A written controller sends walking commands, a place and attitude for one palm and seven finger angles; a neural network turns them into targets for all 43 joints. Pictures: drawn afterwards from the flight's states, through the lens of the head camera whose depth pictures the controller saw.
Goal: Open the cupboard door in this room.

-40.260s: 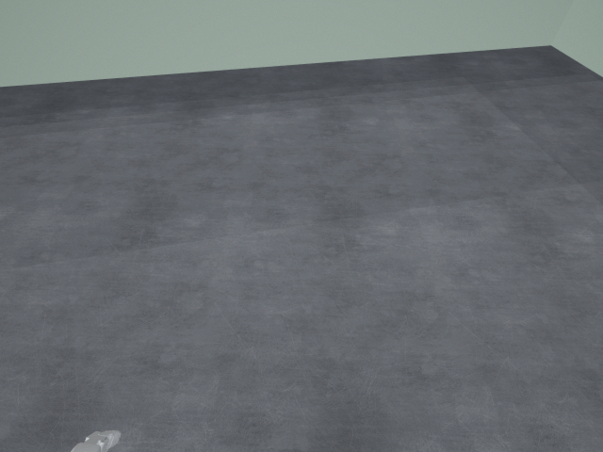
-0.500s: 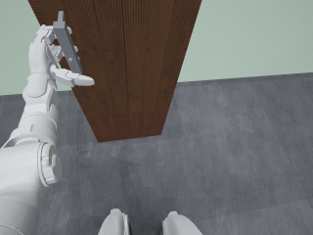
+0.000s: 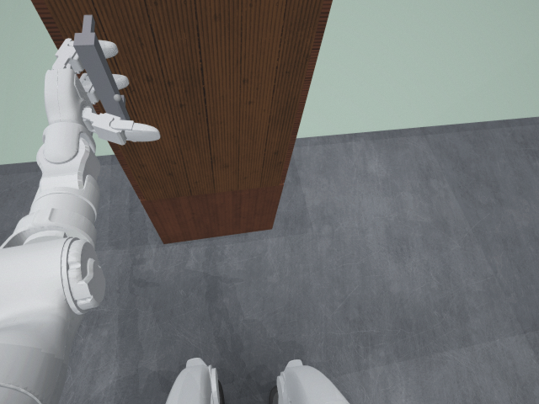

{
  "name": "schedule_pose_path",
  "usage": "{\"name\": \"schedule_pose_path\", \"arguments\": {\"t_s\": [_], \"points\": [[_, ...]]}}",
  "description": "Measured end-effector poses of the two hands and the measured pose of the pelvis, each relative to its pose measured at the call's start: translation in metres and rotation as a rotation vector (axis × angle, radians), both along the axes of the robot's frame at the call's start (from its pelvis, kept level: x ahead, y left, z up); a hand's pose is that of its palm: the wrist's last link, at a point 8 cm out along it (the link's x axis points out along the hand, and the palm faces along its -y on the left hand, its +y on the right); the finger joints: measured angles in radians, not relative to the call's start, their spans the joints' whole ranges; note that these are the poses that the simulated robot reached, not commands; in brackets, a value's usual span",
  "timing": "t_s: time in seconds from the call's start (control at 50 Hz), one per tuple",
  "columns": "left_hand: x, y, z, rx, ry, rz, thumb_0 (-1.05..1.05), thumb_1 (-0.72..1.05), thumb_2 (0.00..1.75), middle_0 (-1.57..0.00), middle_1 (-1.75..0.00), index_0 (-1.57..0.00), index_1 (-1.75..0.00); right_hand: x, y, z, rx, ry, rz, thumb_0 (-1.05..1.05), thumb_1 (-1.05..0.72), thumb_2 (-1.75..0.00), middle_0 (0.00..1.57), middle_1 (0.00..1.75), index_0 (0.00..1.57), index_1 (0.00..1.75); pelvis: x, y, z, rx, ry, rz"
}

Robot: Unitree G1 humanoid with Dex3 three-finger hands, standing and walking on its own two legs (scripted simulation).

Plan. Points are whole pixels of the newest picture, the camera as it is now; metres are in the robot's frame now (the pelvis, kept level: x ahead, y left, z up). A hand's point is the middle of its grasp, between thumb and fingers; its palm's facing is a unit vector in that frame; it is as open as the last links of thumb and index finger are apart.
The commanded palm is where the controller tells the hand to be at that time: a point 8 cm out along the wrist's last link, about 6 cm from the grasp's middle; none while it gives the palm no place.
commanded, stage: slide the fingers in behind the handle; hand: left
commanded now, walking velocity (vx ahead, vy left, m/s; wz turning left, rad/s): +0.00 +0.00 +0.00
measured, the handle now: (106, 77) +0.58 +0.18 +0.09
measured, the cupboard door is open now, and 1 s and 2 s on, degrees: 0 0 31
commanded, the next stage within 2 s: close the thumb around the handle in 0.08 s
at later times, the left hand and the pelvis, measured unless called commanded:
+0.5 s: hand (114, 96) +0.54 +0.17 +0.10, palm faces +0.08 -1.00 +0.00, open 10.8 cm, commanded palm +0.52 +0.20 +0.09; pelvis +0.00 +0.01 +0.00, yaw +0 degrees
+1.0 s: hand (125, 97) +0.54 +0.16 +0.09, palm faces +0.08 -1.00 +0.00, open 5.4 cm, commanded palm +0.51 +0.20 +0.09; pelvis +0.00 +0.01 +0.00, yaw +0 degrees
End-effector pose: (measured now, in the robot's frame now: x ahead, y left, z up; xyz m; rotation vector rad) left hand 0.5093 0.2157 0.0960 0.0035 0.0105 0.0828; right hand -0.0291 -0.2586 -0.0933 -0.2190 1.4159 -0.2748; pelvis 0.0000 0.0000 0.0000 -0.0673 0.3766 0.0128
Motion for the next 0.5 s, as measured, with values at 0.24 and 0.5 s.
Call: {"name": "schedule_pose_path", "arguments": {"t_s": [0.24,0.5], "points": [[0.0031,0.0035,-0.0006,-0.005,-0.003,-0.011,-0.02,-0.49,0.30,-0.35,-1.25,-0.36,-1.24,0.0010,0.0010,0.0002,-0.008,-0.001,0.005,0.00,-0.90,-0.90,0.20,0.29,0.20,0.30,-0.0013,0.0012,-0.0016,-0.004,0.010,0.001],[0.0038,0.0046,-0.0005,-0.006,-0.002,-0.007,-0.01,-0.06,0.49,-0.37,-1.27,-0.39,-1.26,-0.0003,0.0079,-0.0017,-0.002,-0.001,0.010,0.00,-0.90,-0.90,0.20,0.29,0.20,0.30,-0.0035,0.0051,-0.0031,-0.009,0.014,0.003]]}}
